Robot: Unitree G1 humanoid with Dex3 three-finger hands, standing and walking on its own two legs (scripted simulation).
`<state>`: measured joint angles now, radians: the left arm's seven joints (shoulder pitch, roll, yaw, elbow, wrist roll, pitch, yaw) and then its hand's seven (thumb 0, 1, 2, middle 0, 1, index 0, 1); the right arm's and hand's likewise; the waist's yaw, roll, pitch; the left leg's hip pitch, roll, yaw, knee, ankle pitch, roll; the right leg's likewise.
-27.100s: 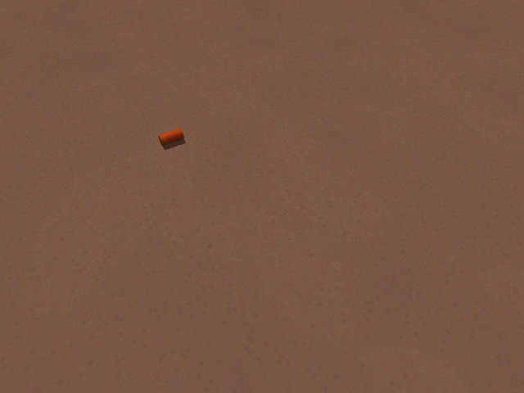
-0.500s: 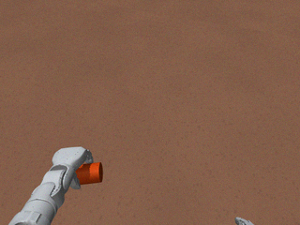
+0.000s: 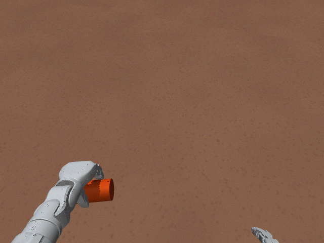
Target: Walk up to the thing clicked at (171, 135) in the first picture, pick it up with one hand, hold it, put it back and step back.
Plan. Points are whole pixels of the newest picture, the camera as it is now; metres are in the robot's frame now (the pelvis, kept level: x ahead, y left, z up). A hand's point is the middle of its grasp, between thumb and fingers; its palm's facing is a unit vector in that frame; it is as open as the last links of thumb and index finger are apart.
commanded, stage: hold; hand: left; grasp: from above
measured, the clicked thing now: (88, 191) +0.30 +0.22 -0.10
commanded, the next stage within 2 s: crouch in 0.88 s
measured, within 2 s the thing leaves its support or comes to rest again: neither
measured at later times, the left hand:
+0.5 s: hand (82, 192) +0.28 +0.21 -0.04, palm faces -0.49 -0.04 -0.87, open 8.5 cm
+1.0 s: hand (83, 191) +0.28 +0.21 -0.04, palm faces -0.48 -0.04 -0.88, open 8.6 cm
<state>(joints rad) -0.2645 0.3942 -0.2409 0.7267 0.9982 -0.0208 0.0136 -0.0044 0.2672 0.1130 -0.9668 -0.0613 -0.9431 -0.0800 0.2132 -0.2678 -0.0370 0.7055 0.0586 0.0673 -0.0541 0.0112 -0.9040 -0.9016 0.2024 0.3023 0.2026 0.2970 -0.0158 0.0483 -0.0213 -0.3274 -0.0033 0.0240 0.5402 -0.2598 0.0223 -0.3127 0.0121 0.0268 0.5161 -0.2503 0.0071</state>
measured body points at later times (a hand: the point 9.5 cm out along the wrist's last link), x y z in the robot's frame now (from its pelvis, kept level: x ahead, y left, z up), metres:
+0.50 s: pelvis -0.01 +0.00 +0.00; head +0.00 -0.02 +0.45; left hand +0.30 +0.21 +0.01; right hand +0.14 -0.26 -0.11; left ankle +0.01 +0.10 -0.73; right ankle +0.01 -0.13 -0.73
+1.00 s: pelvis -0.01 +0.00 +0.00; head +0.00 -0.02 +0.45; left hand +0.30 +0.21 +0.01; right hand +0.14 -0.26 -0.11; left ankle +0.01 +0.10 -0.73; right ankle +0.01 -0.13 -0.73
